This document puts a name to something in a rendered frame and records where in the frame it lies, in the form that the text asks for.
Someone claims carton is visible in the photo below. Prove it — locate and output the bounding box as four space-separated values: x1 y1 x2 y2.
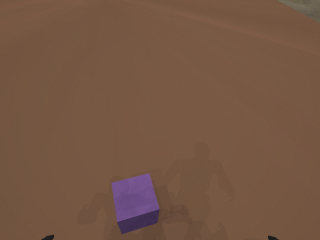
111 173 160 234

